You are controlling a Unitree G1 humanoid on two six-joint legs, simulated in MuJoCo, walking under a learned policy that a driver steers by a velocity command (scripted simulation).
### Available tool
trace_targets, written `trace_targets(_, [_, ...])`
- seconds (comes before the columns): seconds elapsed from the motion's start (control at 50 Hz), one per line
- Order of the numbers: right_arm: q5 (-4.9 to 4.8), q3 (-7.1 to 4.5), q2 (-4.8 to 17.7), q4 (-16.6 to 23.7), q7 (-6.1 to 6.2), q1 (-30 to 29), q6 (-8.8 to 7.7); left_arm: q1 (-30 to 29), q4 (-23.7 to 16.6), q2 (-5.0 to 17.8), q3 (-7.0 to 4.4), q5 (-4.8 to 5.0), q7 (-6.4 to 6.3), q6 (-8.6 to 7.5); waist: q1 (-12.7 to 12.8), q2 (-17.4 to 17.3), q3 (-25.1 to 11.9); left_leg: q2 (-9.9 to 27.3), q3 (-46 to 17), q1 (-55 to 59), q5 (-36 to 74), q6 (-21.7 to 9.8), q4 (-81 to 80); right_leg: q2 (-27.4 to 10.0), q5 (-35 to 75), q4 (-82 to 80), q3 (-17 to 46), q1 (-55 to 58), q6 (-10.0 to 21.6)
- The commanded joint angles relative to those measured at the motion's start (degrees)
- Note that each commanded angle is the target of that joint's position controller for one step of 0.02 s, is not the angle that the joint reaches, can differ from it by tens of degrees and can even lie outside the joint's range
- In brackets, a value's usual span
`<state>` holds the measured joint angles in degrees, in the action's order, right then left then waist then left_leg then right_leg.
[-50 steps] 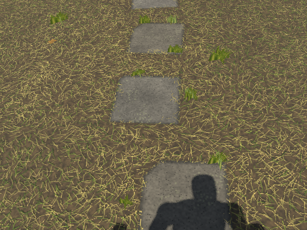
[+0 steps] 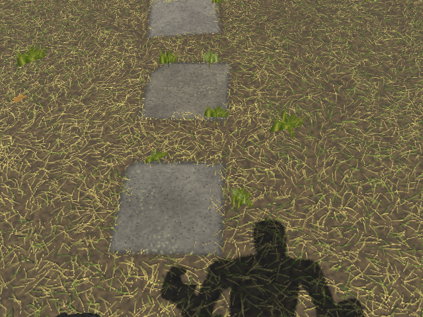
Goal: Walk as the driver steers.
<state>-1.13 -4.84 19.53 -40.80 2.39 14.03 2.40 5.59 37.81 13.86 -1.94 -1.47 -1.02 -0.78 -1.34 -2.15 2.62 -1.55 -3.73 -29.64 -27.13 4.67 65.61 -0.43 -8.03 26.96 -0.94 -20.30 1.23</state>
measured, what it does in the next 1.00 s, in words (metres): steps on the spot: left foot, then right foot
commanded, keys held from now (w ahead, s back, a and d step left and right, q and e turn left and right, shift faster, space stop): q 0.52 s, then no key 0.02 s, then e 0.20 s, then w+e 0.26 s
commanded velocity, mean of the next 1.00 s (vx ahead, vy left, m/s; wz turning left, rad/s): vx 0.07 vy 0.00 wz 0.26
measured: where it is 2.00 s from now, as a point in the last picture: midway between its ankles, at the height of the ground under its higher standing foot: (247, 296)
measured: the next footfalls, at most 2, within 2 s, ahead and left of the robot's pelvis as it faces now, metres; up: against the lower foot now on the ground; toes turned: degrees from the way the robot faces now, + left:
left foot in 0.26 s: +0.04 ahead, +0.14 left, +0.00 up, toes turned +12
right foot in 0.72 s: +0.11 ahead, -0.08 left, +0.00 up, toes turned +21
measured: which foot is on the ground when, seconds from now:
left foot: up 0.00-0.24, down 0.26-1.00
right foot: down 0.00-0.26, up 0.28-0.70, down 0.72-0.94, up 0.96-1.00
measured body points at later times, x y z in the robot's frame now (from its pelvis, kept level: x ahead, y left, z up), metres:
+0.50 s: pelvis +0.01 +0.05 +0.01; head +0.04 +0.09 +0.45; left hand +0.07 +0.37 -0.11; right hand +0.24 -0.18 -0.06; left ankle +0.00 +0.13 -0.74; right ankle +0.06 -0.11 -0.66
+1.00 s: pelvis +0.06 +0.04 +0.00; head +0.06 +0.05 +0.45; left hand +0.11 +0.33 -0.11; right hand +0.23 -0.21 -0.10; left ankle +0.00 +0.13 -0.74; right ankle +0.07 -0.09 -0.72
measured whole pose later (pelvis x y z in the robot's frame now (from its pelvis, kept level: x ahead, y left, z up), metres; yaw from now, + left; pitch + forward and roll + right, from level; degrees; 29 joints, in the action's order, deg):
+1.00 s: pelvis +0.06 +0.04 +0.00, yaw +12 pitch +1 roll +1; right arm 0.4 -3.7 15.9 -40.1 -0.1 15.8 -4.4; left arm 15.5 41.3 15.6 -2.9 1.8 -1.3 0.3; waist -1.4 1.2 -1.0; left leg -2.6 1.0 -11.8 -18.5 -2.7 29.8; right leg 1.8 -26.2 43.9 7.8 -19.6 1.1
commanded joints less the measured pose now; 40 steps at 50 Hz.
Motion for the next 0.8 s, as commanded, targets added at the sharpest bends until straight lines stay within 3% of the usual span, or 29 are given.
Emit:
trace_targets(0.02, [0.03,-1.19,3.1,4.0,0.18,3.2,0.69,-1.3,-2.9,8.1,-2.45,-0.18,-0.8,-0.29,0.2,10.7,-6.1,2.9,1.2,-3.0,4.4,1.5,0.8,-13.5,9.6,-11.1,9.2,8.0,11.5])
trace_targets(0.1, [0.46,-0.05,1.3,6.9,-1.13,-1.5,0.35,0.0,-1.6,10.1,-3.41,0.38,-1.38,0.28,2.0,10.0,-8.1,5.1,2.4,0.6,5.7,0.7,-10.8,-15.9,12.1,-10.5,6.3,11.2,12.9])
trace_targets(0.16, [0.31,-0.12,2.4,8.0,-2.15,-2.4,0.49,0.2,-0.9,12.1,-4.2,0.95,-0.83,0.72,2.3,10.8,-8.5,4.7,4.7,5.6,5.8,-0.9,-17.7,-17.3,13.0,-9.8,4.6,11.0,12.7])
trace_targets(0.2, [0.22,-0.42,3.1,8.5,-2.71,-2.2,0.74,0.6,-0.3,12.9,-4.54,1.76,-0.53,0.82,1.9,11.1,-8.2,4.2,5.7,8.0,6.6,-2.5,-23.4,-18.1,12.7,-8.2,4.2,11.9,11.6])
trace_targets(0.24, [0.35,-0.85,3.1,7.7,-3.11,0.7,0.85,0.1,0.4,12.9,-4.67,2.95,-0.5,1.01,-0.3,10.1,-8.3,2.3,7.6,14.9,13.7,-5.3,-34.6,-16.8,9.6,-3.6,1.5,10.0,8.1])
trace_targets(0.26, [0.61,-1.55,4.7,7.0,-2.8,2.6,0.85,3.0,1.7,11.2,-4.37,2.96,-0.39,1.08,-0.5,7.1,-8.1,1.7,5.7,20.6,18.7,-7.3,-39.9,-14.5,4.1,1.4,-1.5,6.0,4.3])
trace_targets(0.28, [0.58,-3.05,10.3,7.6,-1.89,3.7,0.75,4.7,1.5,7.7,-3.51,1.11,-0.02,1.14,0.9,-7.2,-7.3,12.7,-10.3,28.0,34.0,-11.8,-45.1,-8.2,-11.2,16.2,-8.0,-5.8,-2.0])
trace_targets(0.3, [2.05,-3.71,15.2,9.7,-1.8,2.1,0.13,0.3,-2.3,7.6,-3.24,-0.2,-0.48,0.92,-0.2,-17.3,-5.8,24.6,-26.8,27.1,42.3,-23.6,-46.5,0.2,-29.8,29.0,-5.1,-19.6,-5.6])
trace_targets(0.32, [3.18,-2.91,11.8,9.8,-2.16,2.6,-1.13,-3.6,-2.6,10.1,-4.07,0.28,-0.87,0.86,-3.2,-10.0,-7.8,23.0,-25.0,25.2,39.2,-25.3,-47.4,-0.4,-29.8,37.3,2.7,-19.7,-5.2])
trace_targets(0.34, [2.98,-2.24,10.3,9.4,-2.18,0.3,-2.06,-2.8,-2.2,10.4,-4.42,1.32,-0.98,1.1,-1.0,-8.1,-6.7,19.6,-19.9,24.0,37.0,-22.2,-46.9,-1.2,-24.6,39.3,4.4,-19.8,-4.3])
trace_targets(0.36, [1.79,-2.05,8.9,9.7,-1.95,-3.0,-2.32,-0.6,-0.6,10.3,-4.7,1.2,-1.43,1.36,0.7,-5.1,-6.4,16.4,-16.6,23.7,34.1,-18.9,-46.1,-1.7,-20.0,38.4,5.0,-19.6,-4.3])
trace_targets(0.38, [0.73,-1.46,7.5,10.0,-1.66,-5.0,-2.2,0.3,0.0,10.8,-4.92,0.7,-1.77,1.57,1.4,-5.3,-6.4,15.3,-15.2,23.4,35.5,-17.6,-45.6,-1.8,-17.2,37.9,5.1,-19.2,-4.8])
trace_targets(0.44, [1.05,-0.86,6.7,10.3,-0.93,-4.9,-1.72,1.8,0.5,9.4,-4.65,1.13,-1.31,1.25,2.1,-5.1,-8.6,12.8,-13.6,22.6,39.5,-17.7,-45.0,0.2,-12.4,37.8,4.6,-15.1,-6.1])
trace_targets(0.54, [0.87,-1.44,8.0,10.0,-0.24,-3.8,-1.07,-0.9,-0.1,8.0,-3.81,1.53,-0.8,0.86,0.5,-6.0,-8.2,12.1,-16.9,24.2,31.9,-17.6,-44.2,1.0,-11.0,23.3,5.5,-12.3,-6.9])
trace_targets(0.6, [1.69,-0.51,6.1,9.7,-0.7,-4.8,-0.95,0.6,0.8,7.9,-3.4,1.89,-0.06,0.89,-0.2,-7.0,-8.7,12.4,-16.3,20.7,30.8,-17.8,-43.7,-0.3,-11.9,18.1,4.2,-4.9,-6.3])
trace_targets(0.66, [2.16,1.21,2.6,8.0,-1.5,-5.5,-1.2,1.3,1.0,6.5,-2.65,1.92,0.8,0.64,0.1,-6.3,-8.0,11.9,-15.7,17.7,29.1,-17.2,-43.1,-1.5,-10.7,9.4,3.4,3.1,-5.2])
trace_targets(0.7, [2.11,2.0,1.1,6.2,-1.98,-4.9,-1.81,2.7,1.6,5.6,-2.05,1.35,1.39,0.18,1.9,-4.2,-6.3,9.4,-13.4,14.8,23.5,-13.8,-42.9,-1.1,1.9,-5.1,2.9,11.0,-3.5])
trace_targets(0.72, [2.96,2.03,1.2,5.4,-2.04,-2.9,-2.49,2.5,1.0,8.1,-2.28,0.65,1.2,0.06,0.6,-1.6,-6.4,7.0,-11.6,13.4,18.4,-10.8,-41.2,-4.2,9.9,-4.7,7.0,14.2,-2.2])
trace_targets(0.74, [3.83,1.47,2.8,5.1,-2.17,0.5,-3.11,1.3,0.0,13.1,-3.19,0.74,0.86,0.15,-2.9,5.5,-6.1,2.4,-7.3,12.4,12.3,-8.2,-38.1,-8.3,18.8,-1.9,11.4,13.8,0.8])
trace_targets(0.76, [3.99,1.59,1.9,5.2,-1.86,-0.3,-3.38,0.7,0.9,12.0,-3.09,1.24,0.88,0.28,-3.1,10.3,-7.1,-0.2,-2.5,16.1,9.2,-5.6,-38.6,-8.2,4.5,-3.7,13.1,8.1,4.0])
trace_targets(0.78, [3.53,1.21,3.6,5.5,-1.4,-4.5,-3.3,1.0,0.5,10.6,-2.88,1.57,0.92,0.36,-0.6,9.9,-5.2,-1.2,-0.3,17.0,6.4,-4.7,-36.0,-6.8,-9.0,-6.2,14.4,4.7,4.9])
trace_targets(0.8, [2.82,0.88,3.2,6.1,-1.07,-6.5,-3.2,2.8,1.2,10.7,-2.87,1.72,0.7,0.4,0.3,10.9,-4.0,-2.1,2.0,16.2,2.8,-4.7,-32.9,-7.1,-20.7,-8.4,16.8,2.7,5.6])
Over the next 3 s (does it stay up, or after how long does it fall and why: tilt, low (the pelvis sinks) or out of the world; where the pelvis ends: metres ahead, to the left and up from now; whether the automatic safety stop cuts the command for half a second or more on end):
stays up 0.74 0.04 0.00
